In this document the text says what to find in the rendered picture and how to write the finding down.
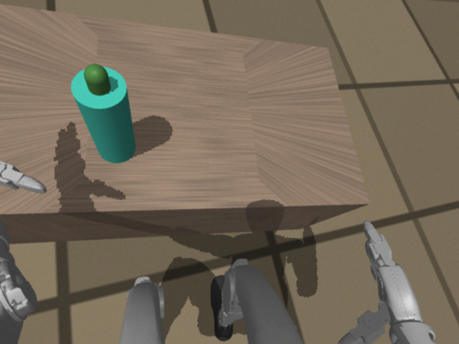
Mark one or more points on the left robot arm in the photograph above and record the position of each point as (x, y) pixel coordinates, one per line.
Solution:
(17, 297)

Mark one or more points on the right robot foot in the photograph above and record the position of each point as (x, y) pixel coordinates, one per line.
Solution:
(222, 333)

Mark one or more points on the right robot hand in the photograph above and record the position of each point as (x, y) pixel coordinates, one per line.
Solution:
(398, 301)

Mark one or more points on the left robot hand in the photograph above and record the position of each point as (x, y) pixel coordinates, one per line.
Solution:
(11, 177)

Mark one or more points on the bottle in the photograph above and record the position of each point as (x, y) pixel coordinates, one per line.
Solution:
(102, 97)

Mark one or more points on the right robot arm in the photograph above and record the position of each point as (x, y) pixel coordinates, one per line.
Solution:
(411, 332)

